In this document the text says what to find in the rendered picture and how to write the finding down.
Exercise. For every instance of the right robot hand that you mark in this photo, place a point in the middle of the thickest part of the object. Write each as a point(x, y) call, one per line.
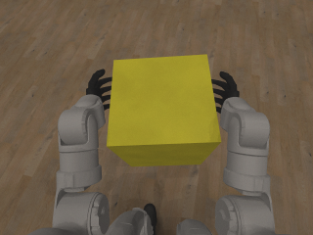
point(230, 89)

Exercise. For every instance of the left robot thigh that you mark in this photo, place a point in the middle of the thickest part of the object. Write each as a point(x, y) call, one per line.
point(130, 223)

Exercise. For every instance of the right robot forearm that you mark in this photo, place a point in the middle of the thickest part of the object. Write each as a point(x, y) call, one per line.
point(248, 148)

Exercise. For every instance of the robot right upper arm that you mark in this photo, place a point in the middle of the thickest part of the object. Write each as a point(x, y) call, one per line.
point(243, 215)

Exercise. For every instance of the robot left upper arm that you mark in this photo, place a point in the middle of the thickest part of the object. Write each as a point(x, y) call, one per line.
point(79, 213)

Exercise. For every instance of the left robot hand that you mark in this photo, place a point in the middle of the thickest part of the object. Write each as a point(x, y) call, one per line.
point(94, 87)

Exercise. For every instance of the robot left shin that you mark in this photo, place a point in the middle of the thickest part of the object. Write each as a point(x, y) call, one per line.
point(151, 230)

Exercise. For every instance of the carton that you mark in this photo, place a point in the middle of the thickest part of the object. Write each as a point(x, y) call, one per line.
point(162, 111)

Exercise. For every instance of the left robot forearm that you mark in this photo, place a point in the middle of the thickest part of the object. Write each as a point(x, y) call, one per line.
point(78, 141)

